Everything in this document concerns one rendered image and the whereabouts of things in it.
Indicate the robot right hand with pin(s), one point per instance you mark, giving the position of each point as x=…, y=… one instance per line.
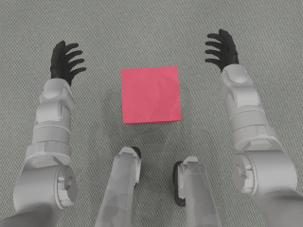
x=227, y=54

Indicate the robot left hand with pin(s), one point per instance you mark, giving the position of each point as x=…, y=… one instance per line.
x=60, y=66

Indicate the robot right shin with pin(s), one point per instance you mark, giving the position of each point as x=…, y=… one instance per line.
x=189, y=159

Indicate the robot left forearm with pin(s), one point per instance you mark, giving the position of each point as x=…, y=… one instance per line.
x=52, y=128

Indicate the right robot thigh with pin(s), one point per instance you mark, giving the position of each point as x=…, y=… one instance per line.
x=201, y=209

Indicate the carton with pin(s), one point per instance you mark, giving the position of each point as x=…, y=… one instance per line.
x=150, y=95

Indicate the left robot upper arm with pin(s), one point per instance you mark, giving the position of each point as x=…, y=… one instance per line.
x=41, y=196

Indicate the right robot upper arm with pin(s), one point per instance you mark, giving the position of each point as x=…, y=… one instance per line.
x=268, y=178

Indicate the robot right forearm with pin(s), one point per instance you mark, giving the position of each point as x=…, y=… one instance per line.
x=250, y=128

